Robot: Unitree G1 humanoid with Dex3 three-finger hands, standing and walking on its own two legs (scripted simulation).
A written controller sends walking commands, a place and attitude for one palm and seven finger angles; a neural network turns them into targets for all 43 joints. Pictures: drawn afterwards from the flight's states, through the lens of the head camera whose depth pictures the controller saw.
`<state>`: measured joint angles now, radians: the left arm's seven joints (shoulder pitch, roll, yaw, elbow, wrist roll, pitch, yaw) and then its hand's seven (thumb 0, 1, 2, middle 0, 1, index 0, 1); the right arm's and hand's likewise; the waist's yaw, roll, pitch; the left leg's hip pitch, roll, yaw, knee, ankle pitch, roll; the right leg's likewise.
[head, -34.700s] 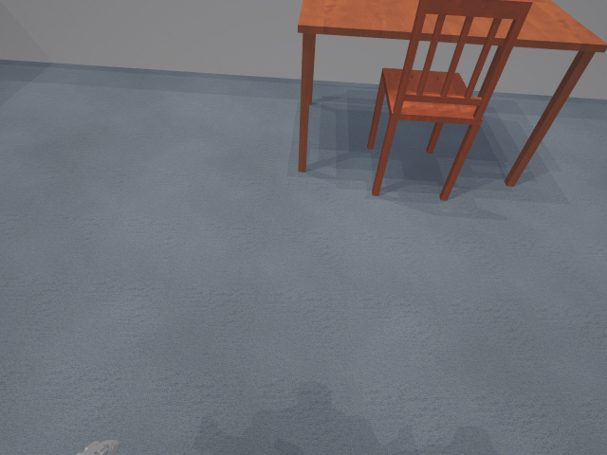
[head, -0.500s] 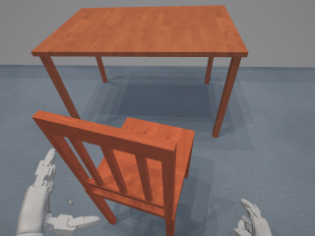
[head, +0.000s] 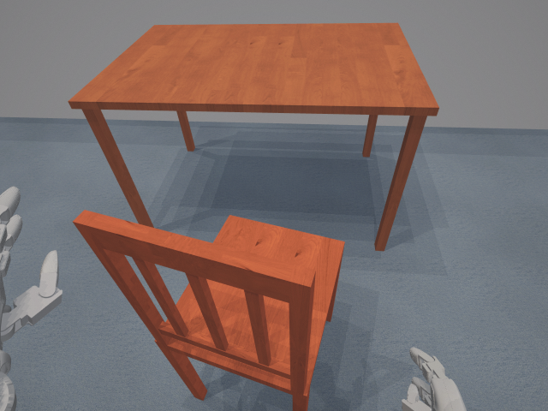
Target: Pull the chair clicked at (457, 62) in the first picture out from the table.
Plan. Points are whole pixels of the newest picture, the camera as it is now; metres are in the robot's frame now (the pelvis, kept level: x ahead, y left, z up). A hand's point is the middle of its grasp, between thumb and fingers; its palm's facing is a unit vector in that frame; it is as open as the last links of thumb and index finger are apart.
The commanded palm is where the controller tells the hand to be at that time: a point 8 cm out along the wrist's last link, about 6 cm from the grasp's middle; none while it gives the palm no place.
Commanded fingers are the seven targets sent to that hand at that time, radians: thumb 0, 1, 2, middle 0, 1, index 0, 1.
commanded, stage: draw the hand back to the body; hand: left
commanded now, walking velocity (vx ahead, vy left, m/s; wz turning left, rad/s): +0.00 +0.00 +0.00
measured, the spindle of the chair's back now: (210, 313) +0.29 +0.16 -0.07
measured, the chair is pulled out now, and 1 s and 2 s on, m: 0.57 0.57 0.57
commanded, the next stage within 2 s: step back with the hand held close in 0.32 s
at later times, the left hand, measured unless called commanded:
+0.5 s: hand (55, 289) +0.19 +0.27 +0.17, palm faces +0.48 -0.77 -0.42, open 7.4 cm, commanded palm +0.14 +0.30 +0.18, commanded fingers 0.00 0.90 0.90 -0.20 -0.30 -0.20 -0.30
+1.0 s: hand (27, 345) +0.13 +0.26 +0.16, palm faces +0.43 -0.75 -0.51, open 7.4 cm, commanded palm +0.08 +0.30 +0.18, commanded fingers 0.00 0.90 0.90 -0.20 -0.30 -0.20 -0.30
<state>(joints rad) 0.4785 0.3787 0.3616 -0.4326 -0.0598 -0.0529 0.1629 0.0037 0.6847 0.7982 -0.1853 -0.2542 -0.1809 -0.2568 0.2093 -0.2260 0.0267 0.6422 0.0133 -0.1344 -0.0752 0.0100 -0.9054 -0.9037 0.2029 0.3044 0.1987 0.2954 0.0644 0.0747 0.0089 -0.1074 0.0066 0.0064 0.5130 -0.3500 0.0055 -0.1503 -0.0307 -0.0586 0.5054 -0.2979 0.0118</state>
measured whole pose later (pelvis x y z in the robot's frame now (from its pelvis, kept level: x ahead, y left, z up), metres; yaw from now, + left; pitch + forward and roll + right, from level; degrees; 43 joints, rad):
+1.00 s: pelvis -0.07 +0.00 +0.00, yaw -2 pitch -1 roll +0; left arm 0.55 0.39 0.38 -0.45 -0.04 -0.10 0.18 0.01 0.89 0.90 -0.22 -0.30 -0.21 -0.30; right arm 0.19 -0.23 -0.01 0.60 0.02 -0.03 -0.09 0.01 -0.91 -0.90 0.20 0.30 0.20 0.30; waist 0.03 0.05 0.02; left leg -0.27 0.01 0.04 0.52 -0.25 0.01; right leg -0.31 -0.03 -0.02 0.49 -0.17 0.01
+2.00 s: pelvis -0.16 -0.02 +0.00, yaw -3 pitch +2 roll +0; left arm 0.56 0.49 0.44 -0.55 -0.02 -0.22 0.14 0.01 0.88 0.90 -0.22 -0.30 -0.21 -0.30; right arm 0.09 -0.21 -0.02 0.60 0.01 -0.10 -0.08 0.01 -0.91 -0.90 0.20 0.30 0.20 0.30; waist -0.01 -0.06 0.07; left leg -0.30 0.00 0.06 0.47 -0.15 0.02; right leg -0.37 0.01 0.01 0.73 -0.35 0.00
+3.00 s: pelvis -0.29 -0.05 +0.00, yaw +1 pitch -3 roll +1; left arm 0.52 0.43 0.38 -0.51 -0.01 -0.17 0.15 0.02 0.89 0.90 -0.21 -0.30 -0.21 -0.30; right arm 0.26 -0.14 0.04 0.65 0.01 -0.15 -0.04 0.01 -0.91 -0.90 0.20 0.30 0.20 0.30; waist 0.00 -0.07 0.02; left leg -0.22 0.00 0.06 0.56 -0.28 0.02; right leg -0.25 -0.02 -0.03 0.57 -0.29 0.00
